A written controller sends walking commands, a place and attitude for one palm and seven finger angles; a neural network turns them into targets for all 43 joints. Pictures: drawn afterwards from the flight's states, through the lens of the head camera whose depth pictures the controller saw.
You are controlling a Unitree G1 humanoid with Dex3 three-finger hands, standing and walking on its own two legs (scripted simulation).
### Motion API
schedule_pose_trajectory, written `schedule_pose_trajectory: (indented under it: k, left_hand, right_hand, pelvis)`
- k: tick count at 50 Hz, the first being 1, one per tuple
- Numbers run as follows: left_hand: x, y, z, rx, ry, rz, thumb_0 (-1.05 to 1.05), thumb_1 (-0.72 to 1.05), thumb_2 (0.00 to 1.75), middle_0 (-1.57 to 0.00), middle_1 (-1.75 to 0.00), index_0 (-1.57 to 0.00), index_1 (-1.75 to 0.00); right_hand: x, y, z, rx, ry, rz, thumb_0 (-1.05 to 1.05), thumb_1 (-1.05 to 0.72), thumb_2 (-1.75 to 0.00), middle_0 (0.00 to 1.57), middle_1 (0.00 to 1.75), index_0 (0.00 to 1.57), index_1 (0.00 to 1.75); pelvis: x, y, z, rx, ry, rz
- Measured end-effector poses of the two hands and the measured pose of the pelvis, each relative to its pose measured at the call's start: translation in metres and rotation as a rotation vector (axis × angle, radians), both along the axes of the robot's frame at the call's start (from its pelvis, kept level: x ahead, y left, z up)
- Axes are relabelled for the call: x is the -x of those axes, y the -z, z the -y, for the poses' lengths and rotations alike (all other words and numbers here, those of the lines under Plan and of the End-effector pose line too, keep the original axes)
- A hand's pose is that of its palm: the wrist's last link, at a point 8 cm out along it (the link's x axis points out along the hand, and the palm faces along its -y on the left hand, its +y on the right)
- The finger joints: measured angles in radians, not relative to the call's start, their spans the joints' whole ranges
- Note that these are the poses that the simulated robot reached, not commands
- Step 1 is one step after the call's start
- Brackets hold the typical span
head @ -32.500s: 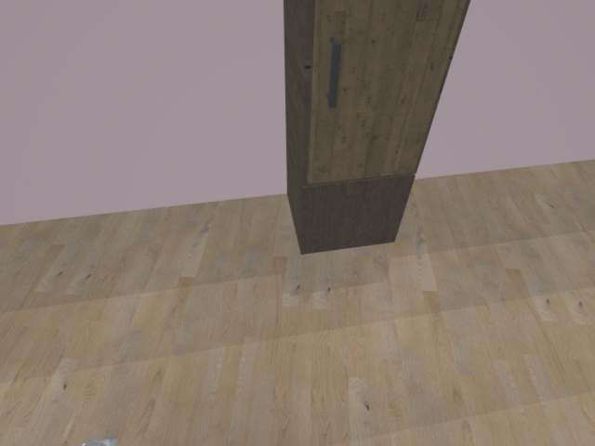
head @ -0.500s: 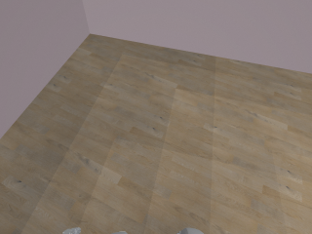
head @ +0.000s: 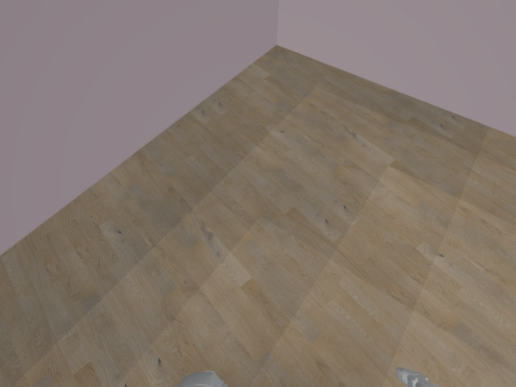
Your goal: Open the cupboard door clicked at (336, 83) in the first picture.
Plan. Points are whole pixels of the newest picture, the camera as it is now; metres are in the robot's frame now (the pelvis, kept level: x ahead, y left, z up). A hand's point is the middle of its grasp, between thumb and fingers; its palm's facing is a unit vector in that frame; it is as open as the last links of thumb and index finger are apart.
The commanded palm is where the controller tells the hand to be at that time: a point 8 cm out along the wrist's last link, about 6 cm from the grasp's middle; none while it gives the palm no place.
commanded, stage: turn to face it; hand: left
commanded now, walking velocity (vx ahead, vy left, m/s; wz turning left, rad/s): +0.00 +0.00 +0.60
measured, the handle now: out of the picture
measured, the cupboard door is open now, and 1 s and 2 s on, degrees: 41 41 41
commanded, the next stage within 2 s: none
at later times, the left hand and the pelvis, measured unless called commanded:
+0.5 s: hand out of the picture +0.05 +0.19 -0.15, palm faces +0.30 -0.90 -0.31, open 7.4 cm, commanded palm none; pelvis +0.01 -0.04 -0.01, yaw +18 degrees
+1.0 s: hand out of the picture -0.03 +0.19 -0.16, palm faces +0.58 -0.76 -0.29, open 7.4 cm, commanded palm none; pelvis +0.02 -0.04 +0.00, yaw +35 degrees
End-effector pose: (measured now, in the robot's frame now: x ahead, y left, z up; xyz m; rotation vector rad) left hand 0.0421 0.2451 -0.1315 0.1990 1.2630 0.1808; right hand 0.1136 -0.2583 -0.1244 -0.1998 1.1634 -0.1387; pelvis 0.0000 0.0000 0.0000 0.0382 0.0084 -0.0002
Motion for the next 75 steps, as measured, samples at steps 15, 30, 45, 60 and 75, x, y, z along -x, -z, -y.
schedule_pose_trajectory:
  k: [15,30,45,60,75]
  left_hand:
    - [0.015,-0.004,-0.022,-0.028,-0.185,0.044,0.01,0.91,0.9,-0.2,-0.3,-0.2,-0.3]
    - [0.038,-0.013,0.037,-0.031,-0.325,0.084,0.01,0.9,0.9,-0.2,-0.3,-0.2,-0.3]
    - [0.116,0.007,0.017,-0.012,-0.576,0.004,0.01,0.91,0.9,-0.2,-0.3,-0.2,-0.3]
    - [0.114,-0.019,0.068,-0.09,-0.709,0.072,0.01,0.91,0.9,-0.2,-0.3,-0.2,-0.3]
    - [0.195,0.023,0.103,0.03,-0.978,-0.033,0.01,0.9,0.9,-0.2,-0.3,-0.2,-0.3]
  right_hand:
    - [-0.02,0.001,-0.022,0.015,-0.18,-0.028,0.0,-0.91,-0.9,0.2,0.3,0.2,0.3]
    - [-0.052,0.012,0.005,-0.002,-0.299,-0.117,0.01,-0.91,-0.9,0.2,0.3,0.19,0.3]
    - [-0.106,0.0,-0.062,0.039,-0.554,-0.009,0.0,-0.91,-0.9,0.2,0.3,0.2,0.3]
    - [-0.15,0.02,-0.051,0.008,-0.678,-0.104,0.0,-0.91,-0.9,0.2,0.3,0.2,0.3]
    - [-0.185,0.002,-0.153,0.031,-0.961,0.038,0.0,-0.91,-0.9,0.2,0.3,0.2,0.3]
  pelvis:
    - [-0.001,-0.001,0.008,0.051,-0.177,-0.003]
    - [-0.014,-0.003,0.043,-0.001,-0.385,0.005]
    - [-0.01,0.003,0.031,0.044,-0.56,-0.004]
    - [-0.036,0.0,0.062,0.01,-0.754,0.007]
    - [-0.028,0.012,0.045,0.028,-0.953,0.01]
